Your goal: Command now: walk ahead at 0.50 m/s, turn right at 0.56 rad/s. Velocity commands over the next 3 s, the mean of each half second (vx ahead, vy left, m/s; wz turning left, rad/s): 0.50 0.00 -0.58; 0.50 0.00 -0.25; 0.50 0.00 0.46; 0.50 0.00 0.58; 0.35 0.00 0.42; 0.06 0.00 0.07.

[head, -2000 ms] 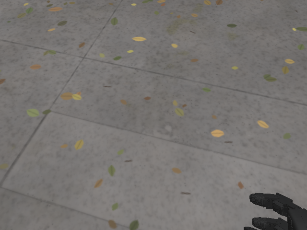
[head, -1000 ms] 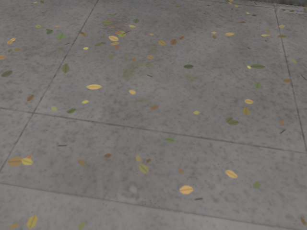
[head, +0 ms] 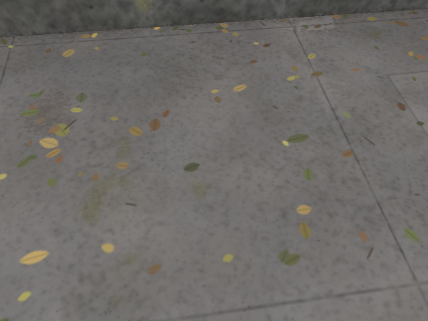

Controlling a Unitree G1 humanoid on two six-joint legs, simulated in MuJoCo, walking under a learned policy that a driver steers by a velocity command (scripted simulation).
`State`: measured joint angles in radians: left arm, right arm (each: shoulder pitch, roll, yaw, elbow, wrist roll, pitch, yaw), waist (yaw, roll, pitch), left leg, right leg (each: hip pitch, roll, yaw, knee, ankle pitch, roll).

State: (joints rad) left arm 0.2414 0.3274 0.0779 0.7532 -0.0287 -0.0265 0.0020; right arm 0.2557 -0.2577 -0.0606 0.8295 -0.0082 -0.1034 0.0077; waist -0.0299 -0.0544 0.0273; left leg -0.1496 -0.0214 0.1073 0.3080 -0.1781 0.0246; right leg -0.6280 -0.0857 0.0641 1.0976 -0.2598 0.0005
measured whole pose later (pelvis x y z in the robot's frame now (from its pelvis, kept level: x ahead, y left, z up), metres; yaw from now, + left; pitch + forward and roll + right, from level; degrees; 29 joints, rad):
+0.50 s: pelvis +0.25 -0.10 +0.00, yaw -18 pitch +2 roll +1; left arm 0.31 0.28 0.06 0.68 -0.01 -0.05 -0.02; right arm 0.13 -0.31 -0.05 0.73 -0.01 -0.10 0.00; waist 0.03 0.03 0.05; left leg -0.61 0.10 -0.06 1.05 -0.27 -0.03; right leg -0.25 0.11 0.05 0.39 -0.16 -0.11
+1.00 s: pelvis +0.53 -0.14 +0.00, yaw -23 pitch +1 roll +1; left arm 0.21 0.29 0.04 0.68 0.01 -0.08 0.00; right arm 0.32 -0.27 -0.05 0.77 0.01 -0.08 0.03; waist -0.04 -0.03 0.03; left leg -0.23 -0.09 -0.06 0.37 -0.16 0.06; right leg -0.52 -0.03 0.06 1.02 -0.33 0.00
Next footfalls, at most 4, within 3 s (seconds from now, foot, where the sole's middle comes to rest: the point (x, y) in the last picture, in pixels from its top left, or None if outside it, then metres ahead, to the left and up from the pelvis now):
0.28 right None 0.29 -0.17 -0.78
0.80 left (239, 276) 0.62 -0.08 -0.78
1.26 right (322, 239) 0.75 -0.38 -0.78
1.76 left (247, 169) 1.07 -0.15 -0.78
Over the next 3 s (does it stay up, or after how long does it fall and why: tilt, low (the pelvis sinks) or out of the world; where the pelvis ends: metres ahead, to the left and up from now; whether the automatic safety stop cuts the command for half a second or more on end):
stays up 1.31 -0.19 -0.01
